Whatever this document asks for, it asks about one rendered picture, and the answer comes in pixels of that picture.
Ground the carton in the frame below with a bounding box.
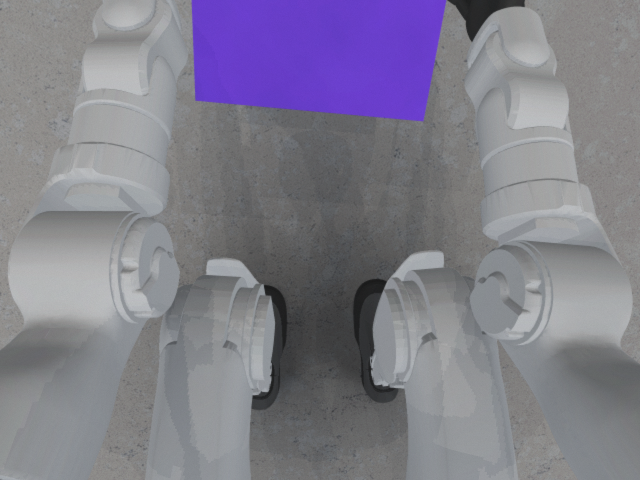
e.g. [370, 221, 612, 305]
[192, 0, 446, 121]

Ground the robot left forearm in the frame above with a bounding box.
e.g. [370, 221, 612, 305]
[8, 0, 188, 303]

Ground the robot right forearm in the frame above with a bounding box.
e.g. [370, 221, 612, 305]
[464, 6, 633, 304]

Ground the left robot upper arm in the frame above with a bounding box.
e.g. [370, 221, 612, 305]
[0, 211, 180, 480]

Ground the robot left shin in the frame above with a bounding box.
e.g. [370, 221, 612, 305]
[159, 257, 272, 395]

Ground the right robot hand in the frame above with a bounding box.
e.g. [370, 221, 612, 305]
[448, 0, 525, 42]

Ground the right robot upper arm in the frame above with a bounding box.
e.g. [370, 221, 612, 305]
[470, 240, 640, 480]

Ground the right robot thigh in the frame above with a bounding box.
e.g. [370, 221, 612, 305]
[377, 267, 518, 480]

